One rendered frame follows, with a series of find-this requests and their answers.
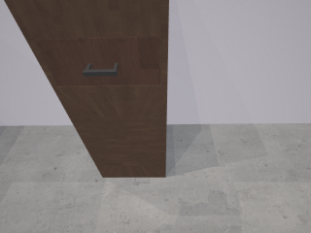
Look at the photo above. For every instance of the cabinet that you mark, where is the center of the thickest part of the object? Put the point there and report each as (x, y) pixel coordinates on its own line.
(123, 126)

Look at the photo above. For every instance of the handle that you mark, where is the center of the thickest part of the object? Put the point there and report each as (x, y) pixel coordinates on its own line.
(88, 72)

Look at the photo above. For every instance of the drawer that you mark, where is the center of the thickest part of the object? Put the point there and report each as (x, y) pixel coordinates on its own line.
(138, 58)

